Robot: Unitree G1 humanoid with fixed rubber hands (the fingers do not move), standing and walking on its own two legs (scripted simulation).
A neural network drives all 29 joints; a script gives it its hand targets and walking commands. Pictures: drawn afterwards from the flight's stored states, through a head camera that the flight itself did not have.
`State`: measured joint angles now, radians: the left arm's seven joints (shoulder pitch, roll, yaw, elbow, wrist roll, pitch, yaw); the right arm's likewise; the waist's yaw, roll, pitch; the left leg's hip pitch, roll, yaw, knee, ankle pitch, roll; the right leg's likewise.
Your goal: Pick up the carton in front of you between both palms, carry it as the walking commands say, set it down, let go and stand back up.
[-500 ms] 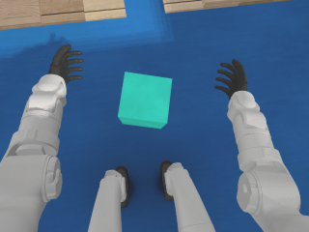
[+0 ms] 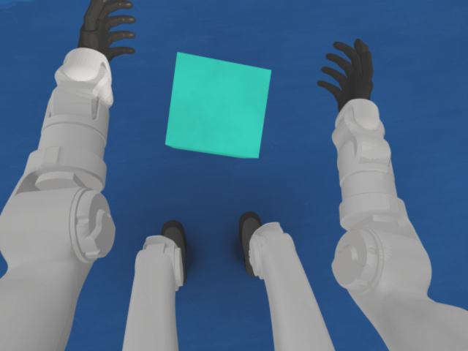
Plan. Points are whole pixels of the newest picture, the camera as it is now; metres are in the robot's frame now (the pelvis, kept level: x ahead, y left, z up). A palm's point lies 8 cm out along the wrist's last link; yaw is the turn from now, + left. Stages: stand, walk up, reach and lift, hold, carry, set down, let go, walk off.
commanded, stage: reach and lift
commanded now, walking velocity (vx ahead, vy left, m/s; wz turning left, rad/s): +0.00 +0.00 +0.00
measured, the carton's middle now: (215, 115) +0.50 -0.03 -0.48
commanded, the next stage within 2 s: none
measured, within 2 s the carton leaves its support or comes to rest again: leaves its support in 1.44 s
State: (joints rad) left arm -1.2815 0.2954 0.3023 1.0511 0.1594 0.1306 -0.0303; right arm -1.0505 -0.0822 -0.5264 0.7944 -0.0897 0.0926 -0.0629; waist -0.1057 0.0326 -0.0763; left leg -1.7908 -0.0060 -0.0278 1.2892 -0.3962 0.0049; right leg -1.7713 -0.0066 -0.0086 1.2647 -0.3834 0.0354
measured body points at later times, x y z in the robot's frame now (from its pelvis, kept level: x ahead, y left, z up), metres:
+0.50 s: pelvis -0.06 +0.00 -0.21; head +0.31 +0.00 +0.04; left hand +0.54 +0.15 -0.37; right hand +0.47 -0.22 -0.37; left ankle +0.06 +0.11 -0.57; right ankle +0.06 -0.13 -0.57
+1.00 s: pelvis -0.05 +0.00 -0.24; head +0.32 +0.00 +0.00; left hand +0.54 +0.13 -0.42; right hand +0.47 -0.21 -0.42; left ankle +0.06 +0.11 -0.57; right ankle +0.06 -0.13 -0.57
